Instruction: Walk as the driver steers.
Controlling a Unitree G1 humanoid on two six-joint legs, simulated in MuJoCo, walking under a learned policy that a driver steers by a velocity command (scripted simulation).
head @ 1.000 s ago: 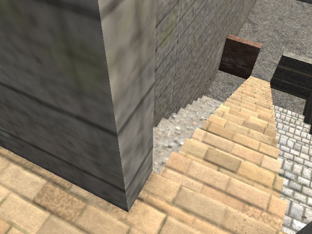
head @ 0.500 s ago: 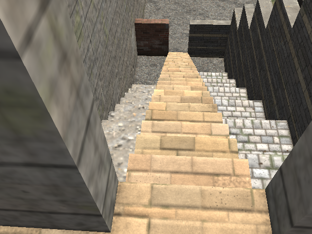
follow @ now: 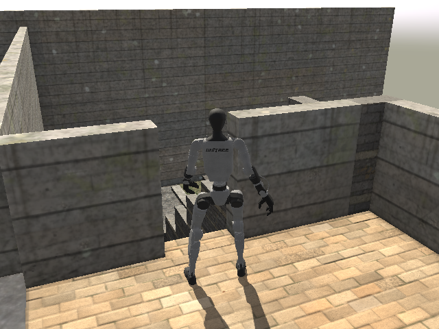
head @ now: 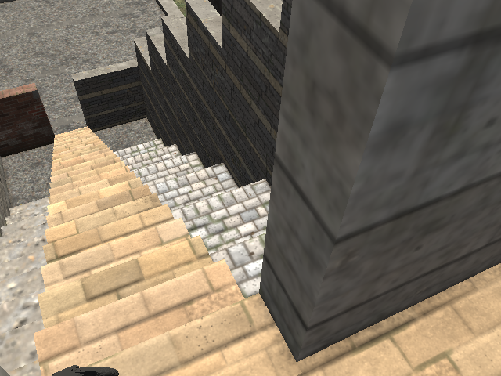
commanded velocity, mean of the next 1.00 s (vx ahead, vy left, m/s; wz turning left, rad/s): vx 0.02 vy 0.02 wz -0.08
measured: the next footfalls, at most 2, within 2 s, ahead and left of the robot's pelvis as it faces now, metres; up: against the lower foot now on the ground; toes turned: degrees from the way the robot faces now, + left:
right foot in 0.04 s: +0.06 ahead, -0.17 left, +0.00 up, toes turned -2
left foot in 0.36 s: +0.06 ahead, +0.06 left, +0.00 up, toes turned -2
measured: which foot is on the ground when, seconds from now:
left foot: down 0.00-0.02, up 0.04-0.34, down 0.36-1.00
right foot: up 0.00-0.02, down 0.04-1.00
